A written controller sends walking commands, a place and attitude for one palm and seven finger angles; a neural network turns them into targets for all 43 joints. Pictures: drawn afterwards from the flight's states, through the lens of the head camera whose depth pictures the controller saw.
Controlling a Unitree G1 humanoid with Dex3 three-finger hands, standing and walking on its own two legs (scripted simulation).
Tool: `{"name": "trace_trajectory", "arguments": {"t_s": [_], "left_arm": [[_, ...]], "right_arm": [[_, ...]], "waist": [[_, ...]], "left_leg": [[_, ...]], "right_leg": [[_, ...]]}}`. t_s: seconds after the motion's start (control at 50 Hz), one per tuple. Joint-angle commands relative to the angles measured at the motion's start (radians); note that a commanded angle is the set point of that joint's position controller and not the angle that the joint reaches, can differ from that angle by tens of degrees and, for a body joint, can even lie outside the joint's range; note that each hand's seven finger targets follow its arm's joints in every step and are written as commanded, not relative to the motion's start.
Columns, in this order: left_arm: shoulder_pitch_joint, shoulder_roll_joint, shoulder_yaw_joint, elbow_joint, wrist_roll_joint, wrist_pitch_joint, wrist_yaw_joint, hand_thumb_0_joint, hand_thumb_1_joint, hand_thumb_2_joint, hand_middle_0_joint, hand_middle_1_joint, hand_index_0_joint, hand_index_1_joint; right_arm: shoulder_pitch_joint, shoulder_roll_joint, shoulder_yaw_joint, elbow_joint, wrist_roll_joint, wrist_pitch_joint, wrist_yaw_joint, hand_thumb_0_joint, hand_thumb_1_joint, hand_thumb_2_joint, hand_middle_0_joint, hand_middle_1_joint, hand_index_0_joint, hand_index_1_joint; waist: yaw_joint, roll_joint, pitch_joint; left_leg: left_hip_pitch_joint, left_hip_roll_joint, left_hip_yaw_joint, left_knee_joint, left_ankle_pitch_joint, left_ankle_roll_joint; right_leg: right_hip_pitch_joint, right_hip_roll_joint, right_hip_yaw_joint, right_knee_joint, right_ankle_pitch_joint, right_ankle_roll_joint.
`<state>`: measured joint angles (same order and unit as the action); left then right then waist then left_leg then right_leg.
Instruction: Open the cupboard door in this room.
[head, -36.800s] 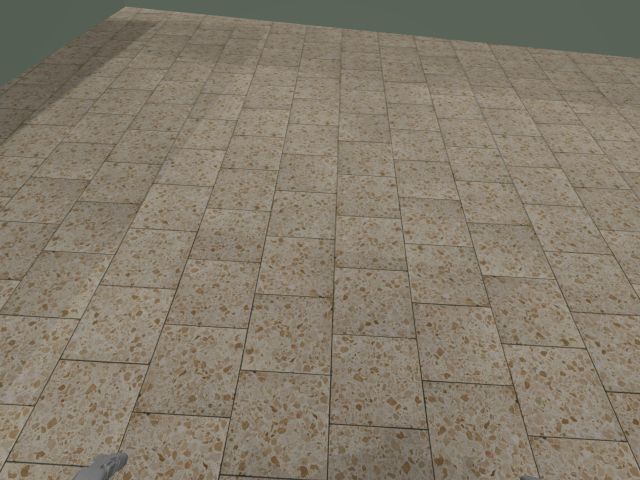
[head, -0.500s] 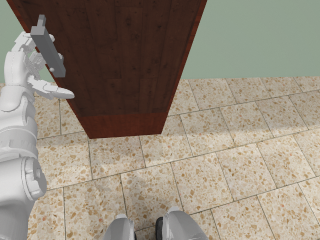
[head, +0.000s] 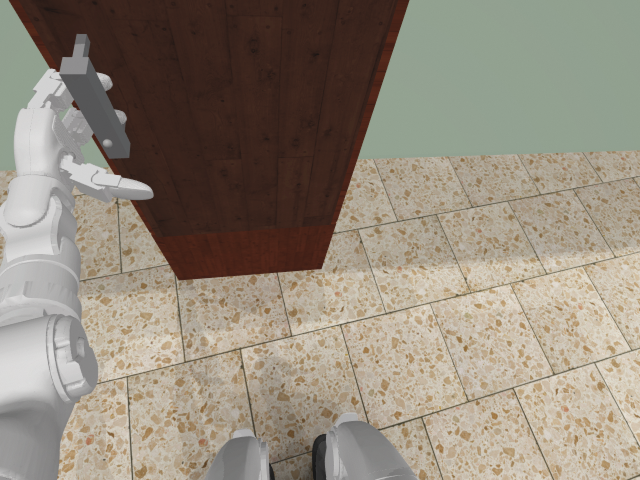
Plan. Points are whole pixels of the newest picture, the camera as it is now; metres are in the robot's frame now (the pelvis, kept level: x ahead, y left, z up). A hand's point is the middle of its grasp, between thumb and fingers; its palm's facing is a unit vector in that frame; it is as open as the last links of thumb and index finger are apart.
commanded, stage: close the thumb around the handle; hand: left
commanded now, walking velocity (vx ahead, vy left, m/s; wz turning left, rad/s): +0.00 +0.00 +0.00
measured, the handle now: (101, 100) +0.56 +0.23 +0.07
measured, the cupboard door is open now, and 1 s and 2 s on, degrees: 1 1 51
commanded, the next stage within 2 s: pull the door open along its arc in 0.74 s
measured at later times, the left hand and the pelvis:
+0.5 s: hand (118, 138) +0.51 +0.21 +0.06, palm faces +0.06 -1.00 -0.02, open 8.4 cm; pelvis +0.00 +0.00 +0.00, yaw +0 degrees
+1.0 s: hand (120, 138) +0.51 +0.21 +0.06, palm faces +0.05 -1.00 -0.02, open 5.9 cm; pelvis +0.00 -0.01 +0.00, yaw -1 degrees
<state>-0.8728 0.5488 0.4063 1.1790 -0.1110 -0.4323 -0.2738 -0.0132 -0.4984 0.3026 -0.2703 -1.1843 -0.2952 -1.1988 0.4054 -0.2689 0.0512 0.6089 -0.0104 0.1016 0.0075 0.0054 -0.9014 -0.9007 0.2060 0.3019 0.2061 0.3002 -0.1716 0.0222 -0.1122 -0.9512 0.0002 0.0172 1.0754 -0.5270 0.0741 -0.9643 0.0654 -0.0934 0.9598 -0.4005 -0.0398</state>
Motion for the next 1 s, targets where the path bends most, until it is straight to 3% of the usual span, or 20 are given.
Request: {"name": "trace_trajectory", "arguments": {"t_s": [0.0, 0.02, 0.04, 0.06, 0.12, 0.16, 0.28, 0.3, 0.34, 0.38, 0.46, 0.52, 0.58, 0.6, 0.64, 0.74, 0.8, 0.84, 0.92, 0.98], "left_arm": [[-0.475, 0.229, 0.003, -0.194, -0.005, -0.066, 0.01, 0.0, -0.5, 0.3, -0.3, -1.2, -0.3, -1.2], [-0.472, 0.217, -0.007, -0.183, -0.002, -0.064, 0.012, 0.0, -0.5, 0.3, -0.3, -1.2, -0.3, -1.2], [-0.464, 0.245, 0.017, -0.181, 0.0, -0.065, 0.017, 0.0, -0.444, 0.324, -0.304, -1.206, -0.304, -1.206], [-0.467, 0.221, -0.006, -0.167, 0.003, -0.061, 0.017, 0.0, -0.388, 0.348, -0.308, -1.212, -0.308, -1.212], [-0.493, 0.239, 0.011, -0.187, 0.003, -0.064, 0.026, 0.0, -0.22, 0.42, -0.32, -1.23, -0.32, -1.23], [-0.46, 0.282, 0.046, -0.195, 0.004, -0.064, 0.028, 0.0, -0.108, 0.468, -0.328, -1.242, -0.328, -1.242], [-0.448, 0.236, 0.018, -0.233, 0.001, -0.07, 0.027, 0.0, 0.228, 0.612, -0.352, -1.278, -0.352, -1.278], [-0.446, 0.26, 0.033, -0.234, 0.003, -0.07, 0.028, 0.0, 0.284, 0.636, -0.356, -1.284, -0.356, -1.284], [-0.447, 0.195, -0.012, -0.201, -0.005, -0.057, 0.026, 0.0, 0.396, 0.684, -0.364, -1.296, -0.364, -1.296], [-0.437, 0.238, 0.027, -0.158, -0.003, -0.045, 0.032, 0.0, 0.508, 0.732, -0.372, -1.308, -0.372, -1.308], [-0.473, 0.248, 0.01, -0.159, 0.019, -0.042, 0.039, 0.0, 0.732, 0.828, -0.388, -1.332, -0.388, -1.332], [-0.486, 0.257, 0.017, -0.195, 0.018, -0.067, 0.036, 0.0, 0.9, 0.9, -0.4, -1.35, -0.4, -1.35], [-0.461, 0.26, 0.033, -0.225, -0.001, -0.082, 0.027, 0.0, 0.9, 0.9, -0.4, -1.35, -0.4, -1.35], [-0.462, 0.24, 0.017, -0.219, -0.001, -0.079, 0.023, 0.0, 0.9, 0.9, -0.4, -1.35, -0.4, -1.35], [-0.434, 0.231, 0.016, -0.198, -0.006, -0.063, 0.02, 0.0, 0.9, 0.9, -0.4, -1.35, -0.4, -1.35], [-0.438, 0.268, 0.025, -0.194, 0.012, -0.044, 0.026, 0.0, 0.9, 0.9, -0.4, -1.35, -0.4, -1.35], [-0.43, 0.284, 0.042, -0.204, 0.011, -0.047, 0.026, 0.0, 0.9, 0.9, -0.4, -1.35, -0.4, -1.35], [-0.418, 0.255, 0.022, -0.184, 0.007, -0.044, 0.021, 0.0, 0.9, 0.9, -0.4, -1.35, -0.4, -1.35], [-0.327, 0.251, 0.032, -0.239, -0.005, -0.05, 0.011, 0.0, 0.9, 0.9, -0.4, -1.35, -0.4, -1.35], [-0.244, 0.239, 0.044, -0.294, -0.025, -0.052, 0.004, 0.0, 0.9, 0.9, -0.4, -1.35, -0.4, -1.35]], "right_arm": [[0.172, -0.196, -0.067, -0.027, -0.004, -0.015, -0.015, 0.0, -0.9, -0.9, 0.2, 0.3, 0.2, 0.3], [0.171, -0.195, -0.066, -0.028, -0.003, -0.017, -0.013, 0.0, -0.9, -0.9, 0.2, 0.3, 0.2, 0.3], [0.173, -0.201, -0.068, -0.029, -0.005, -0.017, -0.015, 0.0, -0.9, -0.9, 0.2, 0.3, 0.2, 0.3], [0.168, -0.197, -0.064, -0.032, -0.005, -0.019, -0.014, 0.0, -0.9, -0.9, 0.2, 0.3, 0.2, 0.3], [0.178, -0.199, -0.064, -0.034, -0.008, -0.02, -0.014, 0.0, -0.9, -0.9, 0.2, 0.3, 0.2, 0.3], [0.176, -0.202, -0.065, -0.043, -0.008, -0.02, -0.014, 0.0, -0.9, -0.9, 0.2, 0.3, 0.2, 0.3], [0.181, -0.195, -0.068, -0.05, -0.008, -0.014, -0.006, 0.0, -0.9, -0.9, 0.2, 0.3, 0.2, 0.3], [0.185, -0.198, -0.069, -0.044, -0.008, -0.01, -0.008, 0.0, -0.9, -0.9, 0.2, 0.3, 0.2, 0.3], [0.179, -0.193, -0.068, -0.038, -0.005, -0.009, -0.005, 0.0, -0.9, -0.9, 0.2, 0.3, 0.2, 0.3], [0.185, -0.2, -0.065, -0.038, -0.006, -0.009, -0.009, 0.0, -0.9, -0.9, 0.2, 0.3, 0.2, 0.3], [0.181, -0.196, -0.06, -0.041, -0.005, -0.017, -0.013, 0.0, -0.9, -0.9, 0.2, 0.3, 0.2, 0.3], [0.183, -0.195, -0.062, -0.039, -0.009, -0.021, -0.013, 0.0, -0.9, -0.9, 0.2, 0.3, 0.2, 0.3], [0.19, -0.196, -0.066, -0.041, -0.011, -0.022, -0.009, 0.0, -0.9, -0.9, 0.2, 0.3, 0.2, 0.3], [0.187, -0.194, -0.066, -0.038, -0.009, -0.019, -0.007, 0.0, -0.9, -0.9, 0.2, 0.3, 0.2, 0.3], [0.187, -0.195, -0.068, -0.035, -0.007, -0.013, -0.006, 0.0, -0.9, -0.9, 0.2, 0.3, 0.2, 0.3], [0.183, -0.194, -0.062, -0.045, -0.002, -0.009, -0.01, 0.0, -0.9, -0.9, 0.2, 0.3, 0.2, 0.3], [0.187, -0.194, -0.063, -0.048, -0.004, -0.01, -0.012, 0.0, -0.9, -0.9, 0.2, 0.3, 0.2, 0.3], [0.181, -0.191, -0.062, -0.048, -0.002, -0.01, -0.012, 0.0, -0.9, -0.9, 0.2, 0.3, 0.2, 0.3], [0.174, -0.19, -0.067, -0.067, -0.001, -0.008, -0.008, 0.0, -0.9, -0.9, 0.2, 0.3, 0.2, 0.3], [0.17, -0.187, -0.072, -0.087, 0.002, -0.007, -0.003, 0.0, -0.9, -0.9, 0.2, 0.3, 0.2, 0.3]], "waist": [[-0.033, 0.162, -0.444], [-0.032, 0.169, -0.438], [-0.027, 0.155, -0.449], [-0.032, 0.164, -0.436], [-0.031, 0.177, -0.482], [-0.013, 0.17, -0.516], [-0.017, 0.186, -0.538], [-0.011, 0.174, -0.539], [-0.029, 0.16, -0.478], [-0.029, 0.124, -0.437], [-0.036, 0.135, -0.43], [-0.03, 0.175, -0.493], [-0.015, 0.182, -0.547], [-0.019, 0.203, -0.545], [-0.021, 0.168, -0.505], [-0.019, 0.145, -0.468], [-0.013, 0.151, -0.497], [-0.019, 0.135, -0.468], [0.015, 0.168, -0.517], [0.037, 0.141, -0.549]], "left_leg": [[0.349, 0.034, -0.119, -0.12, 0.512, -0.067], [0.35, 0.033, -0.119, -0.119, 0.506, -0.069], [0.348, 0.033, -0.123, -0.118, 0.5, -0.07], [0.338, 0.031, -0.121, -0.12, 0.488, -0.069], [0.366, 0.033, -0.127, -0.111, 0.543, -0.074], [0.347, 0.03, -0.113, -0.104, 0.549, -0.07], [0.401, 0.038, -0.12, -0.098, 0.634, -0.075], [0.404, 0.042, -0.127, -0.102, 0.65, -0.082], [0.385, 0.041, -0.122, -0.11, 0.592, -0.077], [0.323, 0.035, -0.115, -0.116, 0.521, -0.062], [0.279, 0.027, -0.106, -0.119, 0.448, -0.052], [0.34, 0.03, -0.112, -0.104, 0.524, -0.063], [0.382, 0.034, -0.116, -0.095, 0.607, -0.072], [0.392, 0.036, -0.117, -0.095, 0.623, -0.076], [0.372, 0.037, -0.112, -0.1, 0.607, -0.072], [0.295, 0.026, -0.095, -0.114, 0.515, -0.052], [0.304, 0.025, -0.093, -0.11, 0.541, -0.051], [0.29, 0.026, -0.09, -0.11, 0.52, -0.051], [0.339, 0.027, -0.084, -0.118, 0.588, -0.057], [0.348, 0.027, -0.079, -0.124, 0.628, -0.054]], "right_leg": [[0.166, -0.004, 0.062, -0.059, 0.274, 0.012], [0.155, -0.003, 0.061, -0.06, 0.262, 0.011], [0.156, -0.004, 0.06, -0.056, 0.254, 0.01], [0.151, -0.005, 0.06, -0.057, 0.247, 0.01], [0.158, -0.004, 0.057, -0.047, 0.276, 0.011], [0.198, -0.005, 0.065, -0.044, 0.301, 0.012], [0.189, 0.001, 0.061, -0.045, 0.332, 0.013], [0.193, 0.0, 0.056, -0.042, 0.336, 0.013], [0.165, 0.001, 0.054, -0.057, 0.301, 0.016], [0.185, 0.001, 0.057, -0.06, 0.287, 0.013], [0.191, -0.006, 0.068, -0.06, 0.265, 0.014], [0.186, -0.004, 0.069, -0.048, 0.297, 0.012], [0.207, -0.001, 0.066, -0.04, 0.341, 0.009], [0.192, -0.001, 0.064, -0.04, 0.341, 0.012], [0.198, 0.0, 0.062, -0.051, 0.337, 0.016], [0.25, -0.002, 0.076, -0.059, 0.338, 0.015], [0.265, -0.004, 0.079, -0.056, 0.363, 0.015], [0.254, -0.004, 0.076, -0.059, 0.348, 0.016], [0.284, -0.005, 0.077, -0.058, 0.388, 0.014], [0.337, -0.001, 0.077, -0.058, 0.431, 0.012]]}}
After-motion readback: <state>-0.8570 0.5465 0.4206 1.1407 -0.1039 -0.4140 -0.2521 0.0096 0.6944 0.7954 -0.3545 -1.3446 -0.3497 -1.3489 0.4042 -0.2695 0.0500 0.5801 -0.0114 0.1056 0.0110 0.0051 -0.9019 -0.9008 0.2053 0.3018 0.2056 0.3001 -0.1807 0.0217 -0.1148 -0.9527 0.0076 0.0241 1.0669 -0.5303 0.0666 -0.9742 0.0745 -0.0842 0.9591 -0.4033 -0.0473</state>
